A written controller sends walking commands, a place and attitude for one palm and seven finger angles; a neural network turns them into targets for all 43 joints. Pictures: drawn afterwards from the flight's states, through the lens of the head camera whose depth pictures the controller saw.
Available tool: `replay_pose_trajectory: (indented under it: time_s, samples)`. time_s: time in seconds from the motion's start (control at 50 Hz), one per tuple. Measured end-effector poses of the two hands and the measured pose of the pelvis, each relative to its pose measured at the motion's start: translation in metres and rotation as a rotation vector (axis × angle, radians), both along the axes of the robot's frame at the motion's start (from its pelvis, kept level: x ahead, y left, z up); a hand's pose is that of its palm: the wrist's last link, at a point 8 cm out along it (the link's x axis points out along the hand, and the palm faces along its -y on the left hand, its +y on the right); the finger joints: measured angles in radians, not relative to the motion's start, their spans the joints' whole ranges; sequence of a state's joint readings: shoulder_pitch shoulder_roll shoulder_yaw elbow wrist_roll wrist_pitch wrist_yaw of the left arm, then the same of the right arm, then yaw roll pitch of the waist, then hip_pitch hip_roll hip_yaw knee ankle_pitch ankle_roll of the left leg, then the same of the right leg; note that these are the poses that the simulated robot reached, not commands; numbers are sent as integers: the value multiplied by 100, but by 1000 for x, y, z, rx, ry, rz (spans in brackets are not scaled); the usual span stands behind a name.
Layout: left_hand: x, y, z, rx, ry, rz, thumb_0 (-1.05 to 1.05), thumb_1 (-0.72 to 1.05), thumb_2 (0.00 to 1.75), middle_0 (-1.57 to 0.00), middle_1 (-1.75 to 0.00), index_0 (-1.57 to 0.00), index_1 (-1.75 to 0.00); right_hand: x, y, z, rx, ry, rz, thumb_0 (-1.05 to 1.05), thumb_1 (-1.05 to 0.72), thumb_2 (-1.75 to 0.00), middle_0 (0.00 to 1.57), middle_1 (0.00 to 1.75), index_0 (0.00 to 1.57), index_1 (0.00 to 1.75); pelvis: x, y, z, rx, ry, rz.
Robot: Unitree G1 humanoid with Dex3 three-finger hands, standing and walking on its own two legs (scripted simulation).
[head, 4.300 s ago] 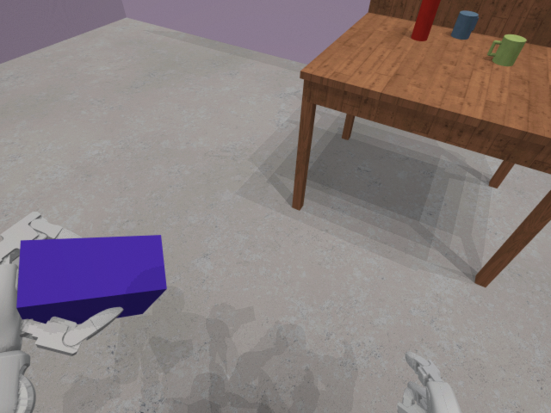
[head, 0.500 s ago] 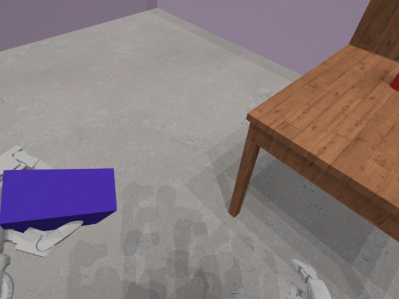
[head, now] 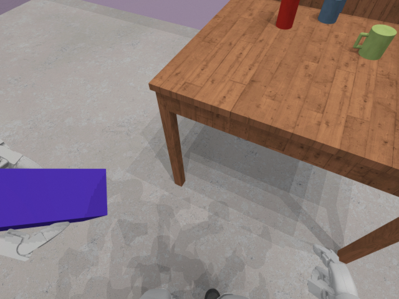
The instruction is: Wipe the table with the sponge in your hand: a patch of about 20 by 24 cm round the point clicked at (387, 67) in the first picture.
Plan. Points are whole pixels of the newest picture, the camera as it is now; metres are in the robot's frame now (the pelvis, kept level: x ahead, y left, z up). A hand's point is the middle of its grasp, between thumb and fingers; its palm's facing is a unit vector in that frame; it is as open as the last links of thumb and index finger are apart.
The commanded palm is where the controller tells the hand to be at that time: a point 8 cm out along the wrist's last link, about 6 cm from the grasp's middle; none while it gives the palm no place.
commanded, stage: turn to face it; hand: left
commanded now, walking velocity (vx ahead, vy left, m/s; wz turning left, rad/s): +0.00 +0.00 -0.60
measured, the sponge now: (61, 200) +0.23 +0.20 +0.17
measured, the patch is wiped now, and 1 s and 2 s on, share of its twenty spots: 0.00 0.00 0.00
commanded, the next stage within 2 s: take the last steps up to it in 1.28 s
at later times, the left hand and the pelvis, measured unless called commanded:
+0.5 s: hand (127, 215) +0.21 +0.11 +0.17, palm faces +0.19 -0.86 -0.47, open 9.8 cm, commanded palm +0.14 +0.17 +0.18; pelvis -0.09 -0.06 -0.02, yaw -16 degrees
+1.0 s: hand (178, 261) +0.16 +0.04 +0.16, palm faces -0.08 -0.90 -0.43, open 9.8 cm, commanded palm +0.14 +0.08 +0.18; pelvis -0.15 -0.06 -0.01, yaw -34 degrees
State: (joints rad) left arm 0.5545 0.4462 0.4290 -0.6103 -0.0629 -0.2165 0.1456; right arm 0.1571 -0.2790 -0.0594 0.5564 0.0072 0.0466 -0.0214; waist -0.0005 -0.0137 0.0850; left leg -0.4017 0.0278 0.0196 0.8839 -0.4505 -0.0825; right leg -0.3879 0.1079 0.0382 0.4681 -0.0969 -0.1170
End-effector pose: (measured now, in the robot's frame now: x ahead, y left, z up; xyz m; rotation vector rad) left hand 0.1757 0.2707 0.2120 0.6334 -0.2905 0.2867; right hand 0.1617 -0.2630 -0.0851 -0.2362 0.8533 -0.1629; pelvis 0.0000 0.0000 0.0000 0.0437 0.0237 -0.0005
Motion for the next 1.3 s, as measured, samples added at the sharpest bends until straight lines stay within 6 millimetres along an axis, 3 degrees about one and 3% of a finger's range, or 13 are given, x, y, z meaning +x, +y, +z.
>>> replay_pose_trajectory:
  time_s: [0.08, 0.22, 0.4, 0.52, 0.64, 0.76, 0.82, 0.9, 0.98, 1.06, 1.14, 1.22, 1.3]
  samples:
    - [-8, 0, -5, -56, -27, 15, 0, -47, 99, -78, -134, -78, -134, -14, -5, 9, 6, -34, -24, 1, -91, -90, 19, 29, 20, 30, -13, -3, 1, 7, 6, -39]
    - [-20, -15, -27, -151, -26, -59, 0, -47, 99, -78, -134, -78, -134, -49, 10, 14, 31, -85, -21, 1, -91, -90, 20, 29, 20, 30, -45, -4, -4, 6, -10, -102]
    - [-19, -59, -14, -70, -23, -115, 0, -47, 99, -77, -134, -78, -134, -110, 15, -14, 189, -94, -110, 1, -90, -90, 20, 30, 20, 30, -65, -30, -6, -39, -36, -248]
    - [5, -127, -31, -84, 3, -232, 0, -47, 99, -77, -134, -78, -135, -163, -30, -42, 186, -9, -189, 1, -90, -90, 20, 30, 21, 30, -93, -59, -15, -47, -46, -288]
    - [-2, -177, -23, -37, 70, -435, 0, -47, 99, -77, -134, -78, -135, -219, -88, -17, 81, 17, -366, 1, -91, -90, 20, 29, 20, 30, -111, -69, -3, -14, -14, -390]
    - [-18, -188, 9, 43, -37, -542, 0, -47, 99, -77, -134, -78, -135, -260, -119, 5, -4, 2, -470, 1, -91, -90, 20, 29, 20, 30, -122, -71, 0, -7, 8, -456]
    - [-21, -179, 6, 19, -51, -519, 0, -47, 99, -77, -134, -78, -135, -272, -119, 11, -13, -11, -493, 1, -91, -90, 20, 29, 20, 30, -128, -68, 0, -3, 15, -487]
    - [-24, -169, -16, -65, -19, -487, 0, -47, 99, -77, -135, -78, -135, -282, -106, 12, -20, -40, -496, 1, -91, -90, 20, 29, 20, 30, -138, -61, -6, -7, 8, -519]
    - [-32, -176, -30, -114, 14, -481, 0, -47, 99, -77, -135, -77, -135, -290, -84, 8, 25, -87, -504, 1, -91, -90, 20, 29, 20, 30, -150, -61, -6, -15, -23, -574]
    - [-42, -204, -29, -146, 23, -522, 0, -47, 99, -77, -135, -77, -135, -299, -65, -2, 108, -127, -507, 1, -91, -90, 20, 29, 20, 30, -160, -68, -5, -43, -28, -639]
    - [-48, -248, -20, -95, -35, -612, 0, -47, 99, -77, -135, -77, -135, -319, -62, -21, 174, -160, -518, 1, -90, -90, 20, 30, 20, 30, -180, -84, -15, -53, -29, -685]
    - [-51, -290, -18, -67, -42, -700, 0, -47, 99, -77, -135, -77, -135, -359, -76, -36, 189, -102, -581, 1, -90, -90, 21, 30, 21, 30, -202, -91, -15, -55, -27, -694]
    - [-61, -310, -18, -9, 40, -770, 0, -47, 99, -77, -135, -77, -135, -409, -96, -26, 145, -40, -704, 1, -90, -90, 20, 30, 21, 30, -213, -93, -4, -16, -5, -751]
